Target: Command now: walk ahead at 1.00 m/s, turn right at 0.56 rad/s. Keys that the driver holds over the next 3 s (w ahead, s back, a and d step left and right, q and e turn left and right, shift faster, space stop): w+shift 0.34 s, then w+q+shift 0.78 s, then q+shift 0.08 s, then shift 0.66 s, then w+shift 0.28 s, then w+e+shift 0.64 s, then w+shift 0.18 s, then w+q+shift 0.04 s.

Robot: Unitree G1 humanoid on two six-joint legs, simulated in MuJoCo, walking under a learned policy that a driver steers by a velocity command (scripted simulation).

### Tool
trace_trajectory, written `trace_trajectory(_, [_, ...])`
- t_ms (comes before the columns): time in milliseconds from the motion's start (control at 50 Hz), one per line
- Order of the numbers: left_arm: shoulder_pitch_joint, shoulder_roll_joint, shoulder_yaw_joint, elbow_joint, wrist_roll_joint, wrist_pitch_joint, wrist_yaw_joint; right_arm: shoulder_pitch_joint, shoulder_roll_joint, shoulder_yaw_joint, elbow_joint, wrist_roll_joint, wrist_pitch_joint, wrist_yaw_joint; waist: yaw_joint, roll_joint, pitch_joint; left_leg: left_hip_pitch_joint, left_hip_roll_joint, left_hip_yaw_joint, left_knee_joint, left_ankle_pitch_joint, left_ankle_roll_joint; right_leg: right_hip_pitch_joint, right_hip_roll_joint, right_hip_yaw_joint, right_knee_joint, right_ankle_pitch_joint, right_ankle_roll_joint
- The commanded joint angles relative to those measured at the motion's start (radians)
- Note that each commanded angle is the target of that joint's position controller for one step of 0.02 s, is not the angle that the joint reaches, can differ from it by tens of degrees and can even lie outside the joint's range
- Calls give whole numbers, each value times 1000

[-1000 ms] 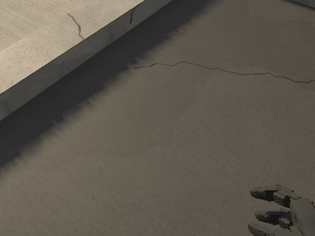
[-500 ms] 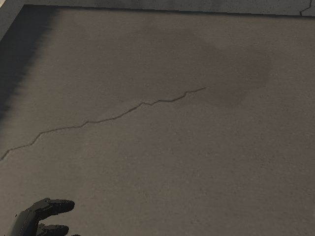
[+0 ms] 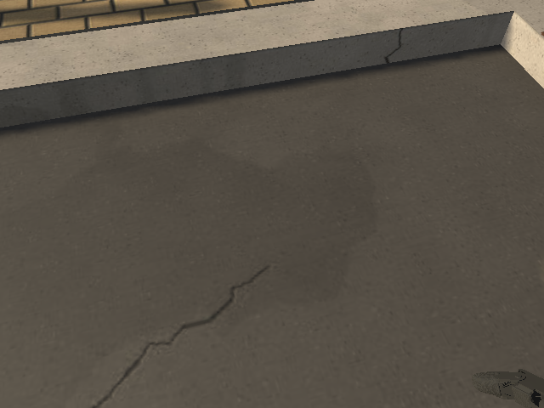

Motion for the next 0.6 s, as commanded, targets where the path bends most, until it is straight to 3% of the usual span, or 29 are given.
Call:
trace_trajectory(20, [-67, 35, -29, -110, 28, -14, -8, 228, -139, -76, 19, 3, 7, 8, -126, 128, -140, 624, 356, -716, -400, -628, 192, -635, -120, -84, 370, 151, 12])
trace_trajectory(40, [-126, 31, -31, -123, 34, -11, -20, 233, -113, -70, 48, -2, 5, 13, -121, 49, -80, 523, 307, -569, -400, -449, 179, -607, -143, -86, 312, 175, 20])
trace_trajectory(60, [-180, 14, -36, -148, 42, -6, -32, 264, -105, -64, 85, -1, -2, 11, -116, 55, -40, 459, 260, -458, -407, -340, 164, -593, -158, -73, 263, 167, 24])
trace_trajectory(100, [-183, -22, -52, -162, 43, 9, -46, 308, -79, -55, 143, 15, -21, 18, -85, 120, -6, 413, 226, -353, -440, -227, 155, -592, -166, -56, 195, 157, 37])
trace_trajectory(140, [-239, -25, -61, -190, 43, 15, -51, 333, -91, -56, 169, 28, -36, 25, -75, 115, 29, 408, 228, -280, -487, -131, 168, -655, -163, -58, 135, 198, 49])
trace_trajectory(180, [-344, -17, -70, -237, 42, 10, -55, 344, -108, -58, 184, 32, -42, 28, -79, 100, 70, 385, 213, -173, -542, -6, 174, -682, -161, -89, 0, 286, 62])
trace_trajectory(220, [-425, -19, -83, -266, 36, 3, -70, 344, -119, -58, 195, 36, -46, 31, -80, 92, 92, 332, 177, -49, -600, 134, 154, -577, -164, -179, -194, 403, 63])
trace_trajectory(260, [-487, -42, -97, -280, 31, -3, -83, 387, -130, -57, 221, 45, -49, 34, -98, 82, 107, 308, 179, 8, -669, 290, 150, -434, -162, -269, -317, 485, 37])
trace_trajectory(280, [-496, -44, -99, -279, 30, -5, -81, 403, -145, -58, 236, 46, -48, 35, -97, 90, 108, 348, 187, 24, -667, 390, 149, -401, -161, -290, -355, 498, 22])
trace_trajectory(320, [-468, -20, -92, -263, 38, -5, -64, 424, -187, -63, 259, 44, -42, 28, -70, 121, 56, 493, 198, 68, -543, 831, 141, -335, -111, -331, -399, 427, -9])
trace_trajectory(340, [-412, 3, -83, -246, 46, -4, -52, 435, -210, -66, 269, 42, -34, 19, -36, 155, -2, 552, 212, 84, -420, 1049, 133, -266, -76, -345, -401, 353, -25])
trace_trajectory(360, [-268, 32, -66, -206, 51, -5, -37, 436, -227, -67, 280, 38, -21, 9, 38, 179, -88, 541, 224, 78, -214, 1154, 125, -97, -57, -320, -407, 285, -41])
trace_trajectory(380, [-56, 63, -45, -140, 52, -5, -19, 404, -229, -65, 276, 42, -9, 3, 147, 170, -185, 434, 201, 76, 57, 1063, 113, 151, -81, -275, -461, 288, -55])
trace_trajectory(400, [97, 145, -15, -101, 70, -6, 3, 413, -151, -48, 244, 36, -8, 6, 170, 63, -307, 209, 133, 63, 420, 583, 118, 408, -292, -42, -454, 18, -62])
trace_trajectory(420, [57, 204, 1, -114, 87, -10, 11, 531, 1, -20, 200, 65, -10, 20, 21, -182, -432, -145, -7, -21, 770, -318, 107, 625, -583, 467, -572, -213, -115])
trace_trajectory(440, [37, 150, 1, -118, 52, -5, 10, 403, -126, -45, 185, 63, -8, 12, 80, -54, -397, -225, 10, -89, 821, -225, 131, 519, -561, 554, -706, -247, -98])
trace_trajectory(460, [-31, 85, -13, -92, 47, -15, 10, 311, -124, -48, 167, 66, -8, 16, 35, -6, -179, -253, 55, -81, 751, -101, 130, 331, -505, 344, -732, -124, -79])
trace_trajectory(480, [-67, 46, -18, -77, 45, -26, 5, 299, -91, -39, 175, 60, -5, 24, -3, 22, -81, -217, 89, -73, 690, -65, 124, 185, -471, 222, -770, 29, -68])
trace_trajectory(520, [-81, -3, -30, -54, 33, -44, 7, 350, -50, -35, 209, 41, 30, 43, -72, -5, -23, -122, 124, -76, 640, -50, 102, 18, -410, 37, -837, 146, -26])
trace_trajectory(540, [-70, -26, -34, -39, 25, -56, 3, 339, -36, -36, 213, 36, 47, 50, -83, -12, -1, -117, 138, -75, 622, -50, 97, -14, -398, -19, -860, 196, -13])
trace_trajectory(580, [-57, -36, -34, -11, 5, -73, 0, 240, -22, -38, 181, 30, 69, 62, -91, -11, 62, -209, 155, -56, 595, -7, 88, -17, -374, -147, -905, 328, 16])
trace_trajectory(600, [-52, -39, -35, -3, 4, -79, -2, 190, -14, -37, 161, 33, 72, 67, -89, -14, 78, -234, 149, -34, 561, 49, 87, -21, -349, -221, -920, 410, 43])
